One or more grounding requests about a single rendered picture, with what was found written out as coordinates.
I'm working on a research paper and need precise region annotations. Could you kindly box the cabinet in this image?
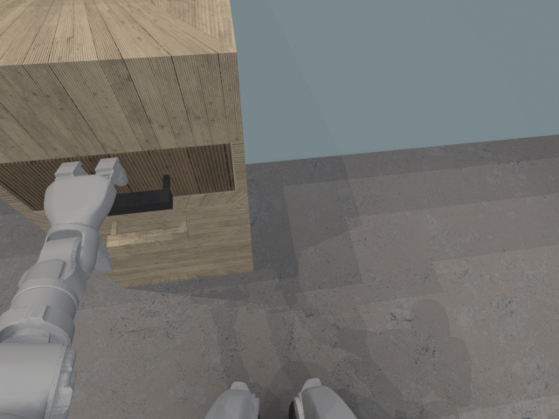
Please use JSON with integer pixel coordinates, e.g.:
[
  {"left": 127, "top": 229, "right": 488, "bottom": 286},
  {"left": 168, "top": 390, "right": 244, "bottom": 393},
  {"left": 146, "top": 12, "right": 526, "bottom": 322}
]
[{"left": 0, "top": 0, "right": 253, "bottom": 288}]

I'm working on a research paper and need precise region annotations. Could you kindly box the handle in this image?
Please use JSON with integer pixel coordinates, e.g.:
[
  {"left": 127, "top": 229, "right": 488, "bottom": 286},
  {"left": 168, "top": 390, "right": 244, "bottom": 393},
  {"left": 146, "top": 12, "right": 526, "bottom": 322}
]
[
  {"left": 107, "top": 227, "right": 190, "bottom": 251},
  {"left": 108, "top": 175, "right": 173, "bottom": 216}
]

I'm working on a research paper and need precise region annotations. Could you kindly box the drawer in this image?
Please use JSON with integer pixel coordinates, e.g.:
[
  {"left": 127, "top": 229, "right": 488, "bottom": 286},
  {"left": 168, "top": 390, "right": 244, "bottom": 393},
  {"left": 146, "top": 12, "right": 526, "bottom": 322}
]
[{"left": 0, "top": 143, "right": 235, "bottom": 211}]

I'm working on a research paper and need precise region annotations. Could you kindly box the left robot forearm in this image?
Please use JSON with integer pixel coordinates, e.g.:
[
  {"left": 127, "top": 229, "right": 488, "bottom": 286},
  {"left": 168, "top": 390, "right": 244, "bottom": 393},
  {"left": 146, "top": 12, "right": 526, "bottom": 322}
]
[{"left": 0, "top": 223, "right": 100, "bottom": 347}]

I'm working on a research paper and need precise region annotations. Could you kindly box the left robot hand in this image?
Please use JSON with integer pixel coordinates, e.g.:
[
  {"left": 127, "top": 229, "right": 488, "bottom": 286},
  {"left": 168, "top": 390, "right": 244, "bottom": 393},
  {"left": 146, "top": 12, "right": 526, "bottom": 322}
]
[{"left": 44, "top": 157, "right": 128, "bottom": 273}]

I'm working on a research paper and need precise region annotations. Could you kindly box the robot right thigh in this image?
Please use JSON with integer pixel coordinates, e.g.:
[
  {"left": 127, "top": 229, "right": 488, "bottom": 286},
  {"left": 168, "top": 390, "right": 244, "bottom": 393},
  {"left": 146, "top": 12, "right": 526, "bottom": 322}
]
[{"left": 293, "top": 386, "right": 357, "bottom": 419}]

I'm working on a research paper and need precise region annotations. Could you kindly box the left robot upper arm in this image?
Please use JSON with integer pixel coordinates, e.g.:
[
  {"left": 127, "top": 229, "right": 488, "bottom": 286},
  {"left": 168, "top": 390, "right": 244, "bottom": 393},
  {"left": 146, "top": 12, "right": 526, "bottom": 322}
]
[{"left": 0, "top": 343, "right": 77, "bottom": 419}]

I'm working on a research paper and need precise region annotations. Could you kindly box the robot left thigh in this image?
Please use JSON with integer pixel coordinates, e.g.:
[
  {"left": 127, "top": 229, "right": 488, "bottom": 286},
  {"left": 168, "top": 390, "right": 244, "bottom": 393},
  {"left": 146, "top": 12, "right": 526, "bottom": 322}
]
[{"left": 204, "top": 389, "right": 259, "bottom": 419}]

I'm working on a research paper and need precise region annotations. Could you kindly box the robot thigh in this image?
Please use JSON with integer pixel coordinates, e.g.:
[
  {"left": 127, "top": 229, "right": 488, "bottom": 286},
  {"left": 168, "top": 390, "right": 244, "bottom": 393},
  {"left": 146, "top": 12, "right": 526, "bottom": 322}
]
[
  {"left": 204, "top": 389, "right": 259, "bottom": 419},
  {"left": 293, "top": 386, "right": 357, "bottom": 419}
]

